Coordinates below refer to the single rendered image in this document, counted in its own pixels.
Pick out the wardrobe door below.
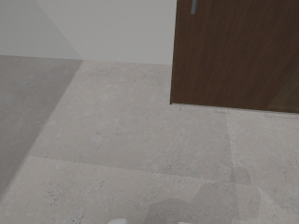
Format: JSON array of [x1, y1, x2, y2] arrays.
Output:
[[270, 65, 299, 107], [172, 0, 299, 109]]

